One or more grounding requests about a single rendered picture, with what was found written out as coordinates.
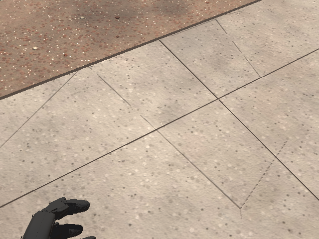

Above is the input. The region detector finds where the left robot hand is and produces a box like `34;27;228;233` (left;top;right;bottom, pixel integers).
21;197;96;239

